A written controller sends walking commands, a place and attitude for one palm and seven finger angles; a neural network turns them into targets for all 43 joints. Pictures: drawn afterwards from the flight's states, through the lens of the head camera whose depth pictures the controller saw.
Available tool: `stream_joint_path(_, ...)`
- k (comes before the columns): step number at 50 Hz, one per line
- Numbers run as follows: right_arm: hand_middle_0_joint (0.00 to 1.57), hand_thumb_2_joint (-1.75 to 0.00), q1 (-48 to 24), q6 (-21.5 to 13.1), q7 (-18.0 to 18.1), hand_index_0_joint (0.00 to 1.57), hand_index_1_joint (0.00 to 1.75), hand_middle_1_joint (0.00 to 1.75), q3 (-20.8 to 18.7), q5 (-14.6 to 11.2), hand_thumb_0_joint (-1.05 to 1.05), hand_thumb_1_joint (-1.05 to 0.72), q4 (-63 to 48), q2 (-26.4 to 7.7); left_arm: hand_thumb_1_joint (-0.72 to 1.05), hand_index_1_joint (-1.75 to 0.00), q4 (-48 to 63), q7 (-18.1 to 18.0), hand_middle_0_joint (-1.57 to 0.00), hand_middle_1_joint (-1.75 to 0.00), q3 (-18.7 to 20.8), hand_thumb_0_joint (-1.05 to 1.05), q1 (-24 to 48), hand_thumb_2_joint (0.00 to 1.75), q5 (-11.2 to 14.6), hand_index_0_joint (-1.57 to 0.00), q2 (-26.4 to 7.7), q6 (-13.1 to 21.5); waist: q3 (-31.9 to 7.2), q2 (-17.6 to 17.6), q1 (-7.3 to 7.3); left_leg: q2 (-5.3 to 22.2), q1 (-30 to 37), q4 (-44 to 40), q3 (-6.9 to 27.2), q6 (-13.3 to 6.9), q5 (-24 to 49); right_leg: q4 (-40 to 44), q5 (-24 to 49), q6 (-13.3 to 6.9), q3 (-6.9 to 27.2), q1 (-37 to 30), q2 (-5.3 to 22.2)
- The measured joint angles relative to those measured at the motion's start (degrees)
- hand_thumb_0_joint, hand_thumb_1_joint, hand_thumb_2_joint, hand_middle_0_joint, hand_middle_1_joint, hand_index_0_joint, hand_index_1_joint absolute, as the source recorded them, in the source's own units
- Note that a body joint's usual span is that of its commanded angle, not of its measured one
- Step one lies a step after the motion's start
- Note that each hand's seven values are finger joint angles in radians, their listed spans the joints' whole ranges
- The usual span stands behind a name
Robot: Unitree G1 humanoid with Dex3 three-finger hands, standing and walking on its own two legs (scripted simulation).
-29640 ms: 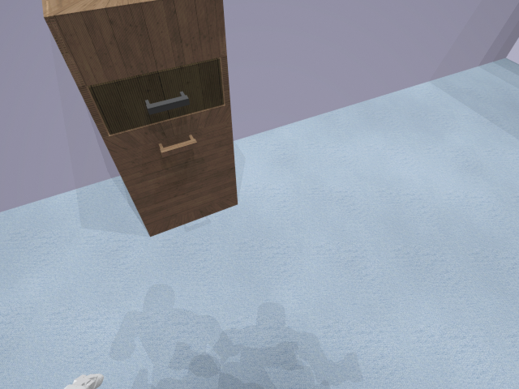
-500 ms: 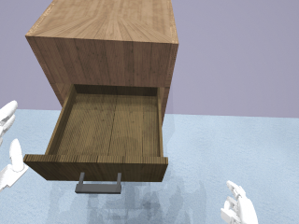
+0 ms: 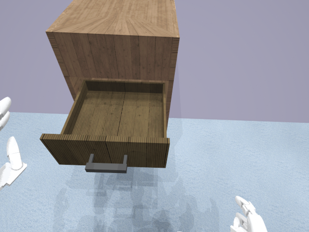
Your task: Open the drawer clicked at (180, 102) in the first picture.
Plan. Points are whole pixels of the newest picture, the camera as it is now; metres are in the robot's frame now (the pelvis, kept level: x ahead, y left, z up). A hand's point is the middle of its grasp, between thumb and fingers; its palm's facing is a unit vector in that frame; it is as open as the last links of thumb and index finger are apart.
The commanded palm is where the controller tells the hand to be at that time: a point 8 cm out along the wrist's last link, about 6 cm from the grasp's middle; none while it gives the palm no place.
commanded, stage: step back with the hand held close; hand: left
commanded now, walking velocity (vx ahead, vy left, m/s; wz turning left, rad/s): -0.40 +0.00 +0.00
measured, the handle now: (107, 162) +0.34 +0.16 -0.09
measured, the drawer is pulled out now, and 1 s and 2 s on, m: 0.29 0.29 0.29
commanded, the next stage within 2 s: stop stepping back and stand still in 0.16 s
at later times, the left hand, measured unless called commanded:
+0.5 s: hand out of the picture +0.11 +0.24 +0.18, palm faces +0.37 -0.81 -0.45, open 7.4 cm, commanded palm +0.06 +0.28 +0.19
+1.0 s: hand out of the picture +0.11 +0.24 +0.17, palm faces +0.26 -0.84 -0.47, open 7.4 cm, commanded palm +0.05 +0.28 +0.19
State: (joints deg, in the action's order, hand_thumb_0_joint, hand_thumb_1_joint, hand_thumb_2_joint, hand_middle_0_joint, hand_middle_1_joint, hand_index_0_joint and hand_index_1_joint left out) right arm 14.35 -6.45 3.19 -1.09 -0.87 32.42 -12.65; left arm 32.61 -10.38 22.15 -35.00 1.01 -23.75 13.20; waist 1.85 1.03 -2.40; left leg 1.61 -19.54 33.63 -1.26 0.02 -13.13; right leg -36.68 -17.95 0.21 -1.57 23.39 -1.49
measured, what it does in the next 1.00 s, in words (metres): steps on the spot: left foot, then right foot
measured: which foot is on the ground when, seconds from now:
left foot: down 0.00-0.10, up 0.12-0.24, down 0.26-1.00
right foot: down 0.00-0.28, up 0.30-0.48, down 0.50-1.00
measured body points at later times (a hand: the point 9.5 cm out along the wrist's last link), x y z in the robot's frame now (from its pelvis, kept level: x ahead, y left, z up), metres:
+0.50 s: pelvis -0.09 +0.00 +0.00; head -0.06 +0.02 +0.44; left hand +0.09 +0.28 +0.20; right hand +0.08 -0.21 -0.08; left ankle -0.02 +0.13 -0.73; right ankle -0.10 -0.11 -0.73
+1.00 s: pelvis -0.10 +0.01 +0.01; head -0.06 +0.03 +0.46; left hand +0.09 +0.28 +0.19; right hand +0.04 -0.24 -0.07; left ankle -0.07 +0.11 -0.73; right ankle -0.10 -0.11 -0.73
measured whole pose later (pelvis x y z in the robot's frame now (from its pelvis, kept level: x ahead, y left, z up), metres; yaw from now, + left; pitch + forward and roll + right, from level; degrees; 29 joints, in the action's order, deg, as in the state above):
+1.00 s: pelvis -0.10 +0.01 +0.01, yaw -3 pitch +1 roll -1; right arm 11.6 -8.1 2.8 0.0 -1.4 36.3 -10.7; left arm 35.1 -8.7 21.8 -39.2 2.2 -22.8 13.4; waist 2.7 1.3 -1.6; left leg 0.7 -16.1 28.3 -1.6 -1.4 -13.3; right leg -24.1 -12.4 0.1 -1.7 12.7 -0.9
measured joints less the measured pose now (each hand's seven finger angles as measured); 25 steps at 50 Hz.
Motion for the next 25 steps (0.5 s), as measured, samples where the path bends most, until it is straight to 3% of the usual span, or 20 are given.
stream_joint_path(4, 0.20, -0.90, -1.7, -1.2, -0.5, 0.20, 0.30, 0.30, -0.4, -0.3, 0.02, -0.91, 0.4, 0.4, 0.89, -0.30, 1.4, 0.6, -0.21, -0.30, 2.2, 0.01, -1.1, 0.90, 0.5, -0.21, -0.4, 0.9, 0.8, -0.2, 1.04, 0.9, -3.8, 3.8, -0.3, 0.7, -1.2, 0.4, 6.2, -1.7, 0.7, 0.2, -0.4)
stream_joint_path(9, 0.20, -0.90, -3.1, 0.3, -1.5, 0.20, 0.30, 0.30, -0.7, -0.3, 0.02, -0.91, 2.6, 0.8, 0.89, -0.30, 2.6, 1.1, -0.21, -0.30, -1.0, 0.01, 0.3, 0.90, 0.7, -0.21, 1.7, 0.7, 1.2, 1.5, 1.46, -1.8, -7.1, 13.7, 0.6, -0.1, -12.8, 3.0, 8.0, -2.2, 0.7, 0.9, 1.4)
stream_joint_path(11, 0.20, -0.90, -3.3, 1.3, -1.3, 0.20, 0.30, 0.30, 0.0, 0.1, 0.02, -0.91, 2.7, 1.3, 0.89, -0.30, 3.0, 1.2, -0.21, -0.30, -1.2, 0.01, -0.5, 0.90, 0.5, -0.21, 1.9, 0.7, 1.0, 3.1, 1.43, -2.4, -4.8, 11.9, -0.1, -0.3, -13.7, 5.0, 9.7, -1.8, 1.3, 0.7, 2.3)
stream_joint_path(13, 0.20, -0.90, -2.8, 1.7, -1.0, 0.20, 0.30, 0.30, 0.6, 0.4, 0.02, -0.91, 1.7, 1.2, 0.89, -0.30, 3.8, 1.3, -0.21, -0.30, -1.1, 0.01, -1.5, 0.90, 0.5, -0.21, 1.6, 0.8, 0.3, 3.3, 1.14, -1.8, -0.6, 2.7, -0.4, -1.0, -11.9, 6.1, 10.9, -1.1, 1.2, 1.3, 2.3)
stream_joint_path(15, 0.20, -0.90, -3.0, 1.0, -0.5, 0.20, 0.30, 0.30, 0.3, 1.0, 0.02, -0.91, 1.1, 1.2, 0.89, -0.30, 4.2, 1.1, -0.21, -0.30, -0.6, 0.01, -0.8, 0.90, 0.2, -0.21, 0.6, 1.1, 1.2, 2.4, 0.70, -0.8, -1.2, -0.4, -0.3, -1.2, 0.1, 1.3, 5.1, 0.0, 1.0, 3.6, 1.6)
stream_joint_path(18, 0.20, -0.90, -3.5, -0.6, -0.7, 0.20, 0.30, 0.30, 0.1, 1.0, 0.02, -0.91, 1.8, 3.1, 0.89, -0.30, 4.4, 0.9, -0.21, -0.30, 1.2, 0.01, -0.9, 0.90, 1.0, -0.21, -0.4, 0.8, 2.1, 2.5, 1.46, 0.0, -1.8, 1.0, -0.9, -0.5, 0.5, -16.1, -5.7, 0.7, 2.6, 6.7, -0.4)
stream_joint_path(20, 0.20, -0.90, -3.4, -1.5, -0.9, 0.20, 0.30, 0.30, 0.6, 1.0, 0.02, -0.91, 2.2, 4.2, 0.89, -0.30, 5.2, 0.4, -0.21, -0.30, 1.9, 0.01, -1.7, 0.90, 1.5, -0.21, -0.1, 0.0, 1.7, 2.1, 1.86, 0.9, -1.9, 0.6, -1.2, -0.2, 0.1, -19.5, -8.1, 1.1, 2.0, 5.2, -0.7)
stream_joint_path(23, 0.20, -0.90, -2.9, -2.1, -1.5, 0.20, 0.30, 0.30, 1.8, 0.6, 0.01, -0.90, 2.3, 4.8, 0.89, -0.30, 6.1, 0.3, -0.21, -0.30, 2.0, 0.01, -2.3, 0.90, 1.9, -0.21, 0.9, -0.8, 1.0, 1.1, 2.80, 2.3, -2.3, 0.5, -2.1, 0.2, 0.6, -8.9, -8.0, 1.3, 0.1, -2.1, 0.6)
stream_joint_path(25, 0.20, -0.90, -2.9, -2.2, -1.6, 0.20, 0.30, 0.30, 2.9, 0.4, 0.01, -0.90, 2.2, 4.8, 0.89, -0.30, 6.0, 0.5, -0.21, -0.30, 2.0, 0.01, -1.8, 0.90, 1.6, -0.21, 0.8, -0.9, 0.7, 1.0, 3.17, 2.7, -3.5, 2.1, -2.7, 0.6, 0.2, 1.5, -2.9, 0.8, -0.3, -7.6, 1.6)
